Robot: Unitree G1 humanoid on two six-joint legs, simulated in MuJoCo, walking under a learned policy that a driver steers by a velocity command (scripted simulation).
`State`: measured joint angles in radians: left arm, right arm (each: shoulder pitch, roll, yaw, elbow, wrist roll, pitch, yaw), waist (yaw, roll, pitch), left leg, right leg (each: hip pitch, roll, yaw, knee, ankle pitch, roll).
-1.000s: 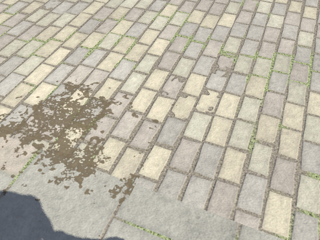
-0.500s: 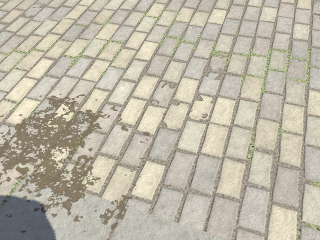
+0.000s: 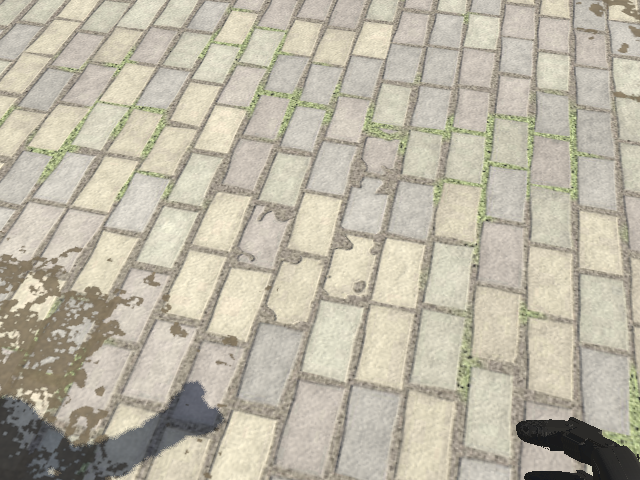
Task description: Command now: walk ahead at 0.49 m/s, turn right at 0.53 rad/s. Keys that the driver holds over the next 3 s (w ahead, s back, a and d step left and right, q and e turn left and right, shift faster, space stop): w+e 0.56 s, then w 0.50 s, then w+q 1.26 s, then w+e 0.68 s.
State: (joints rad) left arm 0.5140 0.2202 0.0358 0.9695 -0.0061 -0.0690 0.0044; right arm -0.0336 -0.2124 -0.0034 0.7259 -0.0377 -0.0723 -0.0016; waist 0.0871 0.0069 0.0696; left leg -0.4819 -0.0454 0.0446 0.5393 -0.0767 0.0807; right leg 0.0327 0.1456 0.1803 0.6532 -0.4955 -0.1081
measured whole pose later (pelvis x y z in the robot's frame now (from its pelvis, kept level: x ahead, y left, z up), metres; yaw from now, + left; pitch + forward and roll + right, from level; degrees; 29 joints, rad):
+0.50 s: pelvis +0.25 -0.06 +0.01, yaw -18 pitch +2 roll +2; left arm 0.00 0.23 0.03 0.71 0.05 -0.01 -0.07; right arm 0.43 -0.23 -0.04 0.94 -0.02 -0.07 -0.01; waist -0.07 0.00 0.06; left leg 0.07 0.05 0.31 0.38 -0.44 -0.03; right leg -0.50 -0.01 -0.10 0.59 -0.20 -0.14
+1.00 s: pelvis +0.51 -0.16 +0.02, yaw -25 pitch +1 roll -1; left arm 0.46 0.23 0.03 0.95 0.02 -0.08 0.00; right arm 0.06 -0.23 -0.02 0.77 -0.03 -0.02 0.04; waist 0.07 0.03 0.04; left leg -0.60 0.06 0.06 0.63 -0.03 0.04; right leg 0.13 0.13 0.04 0.17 -0.31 -0.11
